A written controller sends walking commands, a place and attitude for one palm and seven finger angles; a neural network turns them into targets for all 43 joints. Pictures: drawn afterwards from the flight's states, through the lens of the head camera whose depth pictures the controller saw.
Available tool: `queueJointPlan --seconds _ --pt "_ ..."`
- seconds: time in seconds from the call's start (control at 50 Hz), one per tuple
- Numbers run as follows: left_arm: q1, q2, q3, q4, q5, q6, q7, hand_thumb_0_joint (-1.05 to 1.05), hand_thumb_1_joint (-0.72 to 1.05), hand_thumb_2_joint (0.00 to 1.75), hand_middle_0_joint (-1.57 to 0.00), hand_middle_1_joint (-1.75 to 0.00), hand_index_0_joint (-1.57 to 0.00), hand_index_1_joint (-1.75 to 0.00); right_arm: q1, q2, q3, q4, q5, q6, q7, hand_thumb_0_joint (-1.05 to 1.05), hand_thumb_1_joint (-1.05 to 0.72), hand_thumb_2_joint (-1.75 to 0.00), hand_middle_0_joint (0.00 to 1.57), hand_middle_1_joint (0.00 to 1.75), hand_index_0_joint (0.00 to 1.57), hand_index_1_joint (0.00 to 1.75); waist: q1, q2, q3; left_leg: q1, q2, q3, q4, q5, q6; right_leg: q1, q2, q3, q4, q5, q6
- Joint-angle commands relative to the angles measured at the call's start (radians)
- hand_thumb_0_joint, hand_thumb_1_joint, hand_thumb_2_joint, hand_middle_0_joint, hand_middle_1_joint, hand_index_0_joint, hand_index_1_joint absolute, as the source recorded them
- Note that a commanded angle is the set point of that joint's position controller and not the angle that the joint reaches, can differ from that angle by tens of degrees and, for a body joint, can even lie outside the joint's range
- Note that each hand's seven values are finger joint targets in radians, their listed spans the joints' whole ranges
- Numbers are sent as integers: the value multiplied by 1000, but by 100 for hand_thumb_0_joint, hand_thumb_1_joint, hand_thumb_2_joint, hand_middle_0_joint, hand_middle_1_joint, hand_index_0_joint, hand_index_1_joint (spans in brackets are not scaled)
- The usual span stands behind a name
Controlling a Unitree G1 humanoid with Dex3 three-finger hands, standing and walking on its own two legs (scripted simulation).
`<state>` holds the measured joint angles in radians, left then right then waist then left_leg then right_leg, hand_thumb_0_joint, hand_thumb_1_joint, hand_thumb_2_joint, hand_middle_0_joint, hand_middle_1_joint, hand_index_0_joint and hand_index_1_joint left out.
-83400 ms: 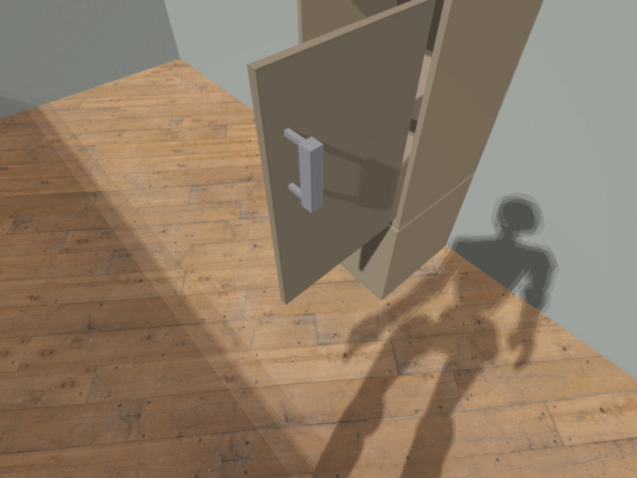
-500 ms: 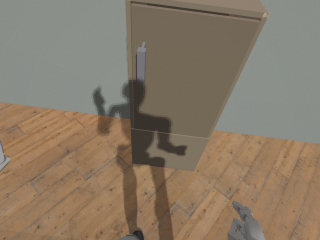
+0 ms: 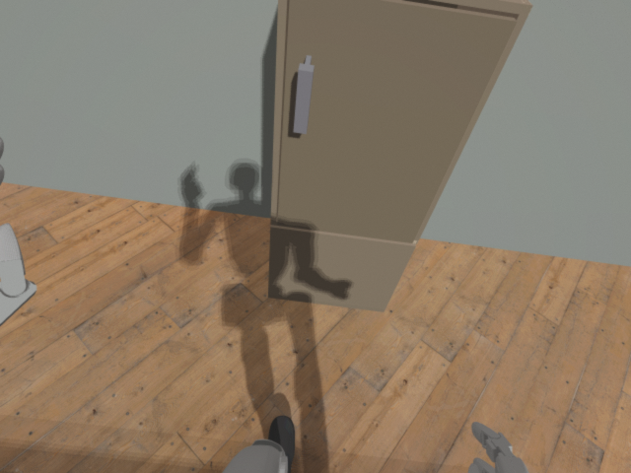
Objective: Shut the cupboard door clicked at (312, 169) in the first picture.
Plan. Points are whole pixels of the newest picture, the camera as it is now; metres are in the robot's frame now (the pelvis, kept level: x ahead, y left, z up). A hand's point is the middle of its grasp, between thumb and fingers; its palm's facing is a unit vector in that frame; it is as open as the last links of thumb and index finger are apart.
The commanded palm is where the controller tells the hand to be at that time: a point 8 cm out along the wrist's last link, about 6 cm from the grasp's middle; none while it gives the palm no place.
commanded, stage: stop stepping back and stand still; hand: left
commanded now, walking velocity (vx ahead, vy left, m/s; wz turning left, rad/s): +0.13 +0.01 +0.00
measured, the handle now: (304, 94) +0.76 +0.04 +0.09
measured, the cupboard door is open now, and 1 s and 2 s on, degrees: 0 0 0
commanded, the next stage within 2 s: let the arm hang, fingers relaxed in 1.04 s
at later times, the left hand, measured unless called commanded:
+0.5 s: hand out of the picture +0.15 +0.33 +0.20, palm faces +0.30 -0.83 -0.47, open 7.4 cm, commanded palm +0.10 +0.37 +0.20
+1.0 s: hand out of the picture +0.18 +0.37 +0.20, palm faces +0.31 -0.80 -0.51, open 7.4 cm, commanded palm +0.12 +0.41 +0.20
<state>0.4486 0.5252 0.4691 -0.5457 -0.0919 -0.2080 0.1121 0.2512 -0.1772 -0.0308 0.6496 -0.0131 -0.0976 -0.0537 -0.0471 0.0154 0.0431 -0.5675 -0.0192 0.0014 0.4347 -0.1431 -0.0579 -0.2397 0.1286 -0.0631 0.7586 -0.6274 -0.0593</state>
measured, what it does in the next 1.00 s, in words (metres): steps to the left: right foot, then left foot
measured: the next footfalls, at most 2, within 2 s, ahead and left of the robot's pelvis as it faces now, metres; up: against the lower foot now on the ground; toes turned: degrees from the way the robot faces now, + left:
right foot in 0.02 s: +0.00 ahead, -0.10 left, +0.00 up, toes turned -4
left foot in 0.16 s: +0.08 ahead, +0.13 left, +0.01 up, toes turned +2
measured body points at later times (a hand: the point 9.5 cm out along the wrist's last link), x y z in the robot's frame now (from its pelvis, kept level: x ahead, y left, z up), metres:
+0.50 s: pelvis -0.07 +0.08 +0.03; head -0.08 +0.11 +0.48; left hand +0.12 +0.37 +0.22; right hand +0.08 -0.13 -0.04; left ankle +0.04 +0.13 -0.71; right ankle -0.12 +0.01 -0.70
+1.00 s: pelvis -0.05 +0.12 +0.02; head -0.04 +0.14 +0.47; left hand +0.16 +0.41 +0.22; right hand +0.06 -0.10 -0.07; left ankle +0.02 +0.20 -0.72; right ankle -0.08 +0.02 -0.71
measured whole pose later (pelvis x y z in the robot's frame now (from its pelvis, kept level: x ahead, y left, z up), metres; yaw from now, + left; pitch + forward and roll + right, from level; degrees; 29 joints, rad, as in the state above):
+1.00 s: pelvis -0.05 +0.12 +0.02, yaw -6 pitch +0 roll -2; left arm 0.60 0.47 0.46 -0.51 -0.05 -0.19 0.16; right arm 0.27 -0.13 0.04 0.62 -0.01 -0.10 -0.05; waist -0.03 0.00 0.01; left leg -0.30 0.04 0.12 0.44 -0.15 0.05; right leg -0.19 0.03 -0.07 0.48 -0.34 -0.01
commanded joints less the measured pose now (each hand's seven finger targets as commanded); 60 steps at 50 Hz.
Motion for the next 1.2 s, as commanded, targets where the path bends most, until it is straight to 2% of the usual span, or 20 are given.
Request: queueJointPlan --seconds 0.0,0.02,0.1,0.14,0.16,0.2,0.24,0.42,0.46,0.5,0.52,0.56,0.68,0.72,0.76,0.8,0.88,1.1,1.12,1.18 --pt "151 192 195 -415 -7 -54 29 0 90 90 -20 -30 -20 -30 -100 -142 -56 -144 23 -34 28 0 -90 -90 20 30 20 30 60 -264 -131 257 -39 -111 1042 -264 -23 -548 -515 500 -575 -131 -212" --pt "19 190 218 -327 -9 -38 38 0 90 90 -20 -30 -20 -30 -90 -120 -32 -123 -7 -14 22 0 -90 -90 20 30 20 30 0 -82 -76 161 24 -92 1109 -239 -2 -559 -511 363 -554 -11 -218" --pt "-153 98 76 -46 59 -3 62 0 90 90 -20 -30 -20 -30 -103 -162 -15 -101 12 -29 -43 0 -90 -90 20 30 20 30 5 -19 116 316 91 -49 204 -319 71 -421 -302 236 -379 -92 -43" --pt "-249 73 27 -109 68 -31 69 0 90 90 -20 -30 -20 -30 -86 -181 -3 -137 15 -57 -51 0 -90 -90 20 30 20 30 15 340 93 252 224 -321 -162 -455 126 -297 -127 99 -85 122 43" --pt "-261 87 35 -107 69 -45 67 0 90 90 -20 -30 -20 -30 -89 -159 4 -145 17 -72 -46 0 -90 -90 20 30 20 30 27 343 44 173 315 -442 -307 -702 138 -215 -91 58 55 143 64" --pt "-224 92 40 -157 55 -40 43 0 90 90 -20 -30 -20 -30 -107 -136 7 -141 2 -92 -31 0 -90 -90 20 30 20 30 25 229 -20 133 321 -527 -406 -765 41 -171 -59 102 236 163 60" --pt "-121 51 9 -227 51 -29 38 0 90 90 -20 -30 -20 -30 -128 -138 -4 -157 5 -92 -2 0 -90 -90 20 30 20 30 50 110 -107 268 303 -366 -351 -591 43 -160 -66 84 197 208 52" --pt "86 108 66 -152 16 53 63 0 90 90 -20 -30 -20 -30 -115 -122 5 -193 -5 11 -27 0 -90 -90 20 30 20 30 37 179 -146 296 191 -56 -276 -389 -22 164 -14 -79 -353 204 6" --pt "83 138 91 -114 20 71 61 0 90 90 -20 -30 -20 -30 -107 -119 2 -188 -3 35 -28 0 -90 -90 20 30 20 30 34 52 -147 163 134 6 -43 -365 1 227 -142 67 -435 193 -61" --pt "26 165 114 -149 16 53 63 0 90 90 -20 -30 -20 -30 -101 -120 2 -180 -4 42 -17 0 -90 -90 20 30 20 30 33 -122 -128 99 73 42 357 -185 26 86 -421 400 -576 87 -195" --pt "0 188 147 -128 16 22 71 0 90 90 -20 -30 -20 -30 -114 -133 2 -183 -2 31 -12 0 -90 -90 20 30 20 30 29 -114 -82 78 90 34 420 -151 26 50 -447 393 -570 229 -211" --pt "29 53 33 -41 24 31 67 0 90 90 -20 -30 -20 -30 -114 -153 -29 -174 33 18 -9 0 -90 -90 20 30 20 30 35 -216 -13 -26 82 -19 492 -246 41 40 -410 386 -539 113 -180" --pt "-173 118 33 -227 54 -22 87 0 90 90 -20 -30 -20 -30 -132 -167 -13 -149 14 -22 -51 0 -90 -90 20 30 20 30 13 96 45 375 88 35 99 -166 69 -199 -281 108 -308 105 -68" --pt "-108 121 78 -280 48 -48 84 0 90 90 -20 -30 -20 -30 -120 -181 -18 -167 6 -42 -47 0 -90 -90 20 30 20 30 28 387 -23 432 295 -366 -167 -284 155 -241 -99 4 -1 101 30" --pt "-64 150 125 -259 42 -62 74 0 90 90 -20 -30 -20 -30 -114 -142 -3 -156 -12 -66 -35 0 -90 -90 20 30 20 30 30 275 -25 268 358 -499 -318 -456 152 -144 -113 103 128 121 42" --pt "-8 133 132 -233 42 -70 69 0 90 90 -20 -30 -20 -30 -114 -137 -9 -145 -13 -76 -22 0 -90 -90 20 30 20 30 42 147 -61 233 341 -358 -312 -449 148 -67 -123 85 57 185 48" --pt "165 54 101 -131 33 -43 61 0 90 90 -20 -30 -20 -30 -89 -147 -12 -163 1 -65 -7 0 -90 -90 20 30 20 30 40 207 -99 218 265 -135 -290 -402 92 79 -89 -16 -198 260 52" --pt "72 61 54 -142 27 -3 61 0 90 90 -20 -30 -20 -30 -103 -130 -1 -164 17 -24 -24 0 -90 -90 20 30 20 30 29 -23 -170 359 136 -21 7 -9 69 57 -223 152 -409 508 11" --pt "19 -130 -355 615 129 126 -82 0 90 90 -20 -30 -20 -30 -135 -308 -37 15 24 -75 63 0 -90 -90 20 30 20 30 -5 3 -100 298 164 -26 204 327 82 -34 -308 72 -235 898 -9" --pt "-43 -160 -373 725 121 209 -108 0 90 90 -20 -30 -20 -30 -42 -222 -27 25 13 18 49 0 -90 -90 20 30 20 30 19 -106 -163 321 154 -27 199 270 100 -47 -266 102 -218 778 -11"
